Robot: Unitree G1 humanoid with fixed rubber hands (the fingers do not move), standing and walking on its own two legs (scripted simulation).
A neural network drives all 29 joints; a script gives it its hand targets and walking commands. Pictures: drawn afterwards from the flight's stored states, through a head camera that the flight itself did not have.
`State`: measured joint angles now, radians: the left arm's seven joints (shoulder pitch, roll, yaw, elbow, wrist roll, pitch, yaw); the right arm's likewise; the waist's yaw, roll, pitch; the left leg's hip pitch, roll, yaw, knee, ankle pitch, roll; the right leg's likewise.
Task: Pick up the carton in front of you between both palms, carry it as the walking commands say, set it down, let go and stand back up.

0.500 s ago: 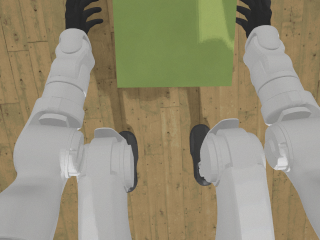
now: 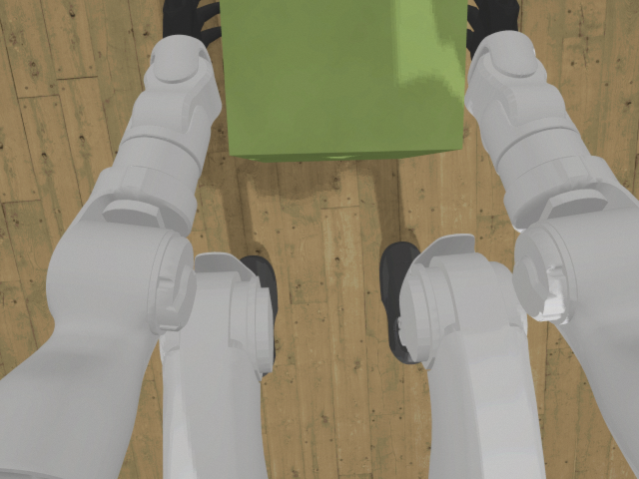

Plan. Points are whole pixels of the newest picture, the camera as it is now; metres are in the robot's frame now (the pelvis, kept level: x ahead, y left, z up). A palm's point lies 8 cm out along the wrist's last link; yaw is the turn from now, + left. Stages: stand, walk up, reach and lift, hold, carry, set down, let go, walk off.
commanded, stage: reach and lift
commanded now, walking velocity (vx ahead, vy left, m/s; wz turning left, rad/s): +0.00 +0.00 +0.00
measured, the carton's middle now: (335, 70) +0.51 -0.02 -0.24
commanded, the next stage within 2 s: none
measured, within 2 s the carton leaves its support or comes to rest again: leaves its support in 0.04 s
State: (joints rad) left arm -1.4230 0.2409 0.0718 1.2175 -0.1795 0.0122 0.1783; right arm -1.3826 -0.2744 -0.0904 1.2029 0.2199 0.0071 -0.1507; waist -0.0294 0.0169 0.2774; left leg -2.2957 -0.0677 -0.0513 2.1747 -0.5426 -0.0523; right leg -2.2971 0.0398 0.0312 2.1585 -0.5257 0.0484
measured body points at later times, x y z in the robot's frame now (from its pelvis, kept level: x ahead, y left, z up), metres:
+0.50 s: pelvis +0.00 +0.00 +0.08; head +0.26 +0.00 +0.45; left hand +0.51 +0.13 +0.01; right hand +0.49 -0.17 +0.00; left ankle +0.12 +0.13 -0.34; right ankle +0.12 -0.13 -0.34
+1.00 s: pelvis +0.04 +0.00 +0.21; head +0.22 +0.00 +0.62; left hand +0.48 +0.14 +0.16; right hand +0.47 -0.16 +0.15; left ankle +0.12 +0.13 -0.34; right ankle +0.12 -0.13 -0.34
